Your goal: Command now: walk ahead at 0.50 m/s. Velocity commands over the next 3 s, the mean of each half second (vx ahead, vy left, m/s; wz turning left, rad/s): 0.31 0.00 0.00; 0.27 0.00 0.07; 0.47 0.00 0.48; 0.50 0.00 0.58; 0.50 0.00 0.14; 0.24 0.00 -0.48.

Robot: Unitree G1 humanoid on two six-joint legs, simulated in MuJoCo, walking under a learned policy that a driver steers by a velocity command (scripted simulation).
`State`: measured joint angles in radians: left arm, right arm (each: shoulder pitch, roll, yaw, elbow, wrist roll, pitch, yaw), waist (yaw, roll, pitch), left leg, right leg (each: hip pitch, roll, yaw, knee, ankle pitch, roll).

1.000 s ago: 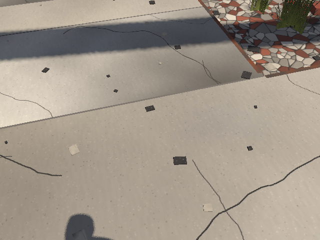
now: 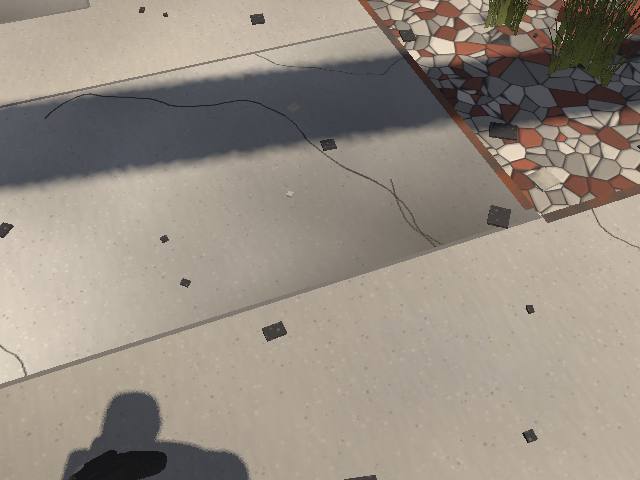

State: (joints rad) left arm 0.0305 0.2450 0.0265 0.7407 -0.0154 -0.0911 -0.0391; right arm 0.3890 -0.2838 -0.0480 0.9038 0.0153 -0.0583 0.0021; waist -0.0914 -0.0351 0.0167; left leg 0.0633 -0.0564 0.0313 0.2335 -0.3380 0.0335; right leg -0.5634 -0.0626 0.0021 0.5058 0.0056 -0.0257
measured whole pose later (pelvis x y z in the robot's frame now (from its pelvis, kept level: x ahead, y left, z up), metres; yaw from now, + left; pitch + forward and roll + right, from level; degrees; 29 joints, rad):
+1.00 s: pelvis +0.36 +0.01 +0.01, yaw +2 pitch +2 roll +0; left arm 0.42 0.26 0.06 1.04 0.00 -0.07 0.01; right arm 0.06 -0.27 -0.06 0.82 0.03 -0.05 0.05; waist 0.09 0.01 0.01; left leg -0.51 0.04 0.04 0.67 -0.22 0.04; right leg 0.03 -0.05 -0.06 0.27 -0.32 0.03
